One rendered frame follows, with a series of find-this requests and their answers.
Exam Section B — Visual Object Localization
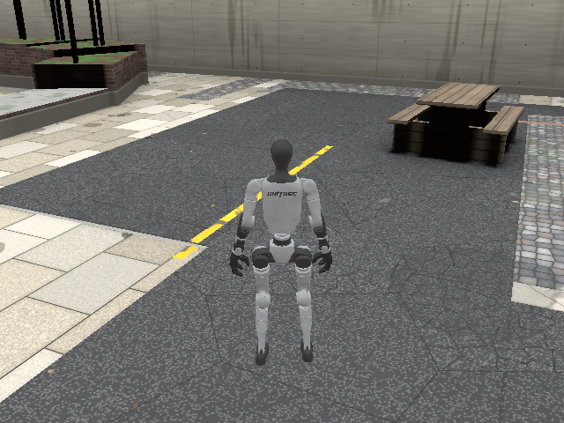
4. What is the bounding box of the right robot hand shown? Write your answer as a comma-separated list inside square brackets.
[312, 251, 332, 273]

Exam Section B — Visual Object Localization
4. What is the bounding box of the robot left upper arm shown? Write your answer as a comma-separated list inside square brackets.
[241, 178, 263, 227]

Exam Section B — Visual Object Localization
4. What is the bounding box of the right robot forearm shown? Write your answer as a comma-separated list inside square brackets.
[314, 214, 330, 254]

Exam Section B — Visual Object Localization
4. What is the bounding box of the robot right upper arm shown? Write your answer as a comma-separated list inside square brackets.
[301, 178, 323, 227]

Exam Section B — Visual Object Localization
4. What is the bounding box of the left robot forearm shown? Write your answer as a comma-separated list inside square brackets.
[232, 214, 250, 256]

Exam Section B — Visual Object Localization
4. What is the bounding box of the left robot hand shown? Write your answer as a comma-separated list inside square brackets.
[229, 252, 249, 277]

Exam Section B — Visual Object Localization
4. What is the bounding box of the robot torso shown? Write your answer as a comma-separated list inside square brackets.
[261, 174, 302, 264]

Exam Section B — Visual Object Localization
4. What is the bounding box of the robot head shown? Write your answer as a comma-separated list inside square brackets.
[267, 140, 297, 183]

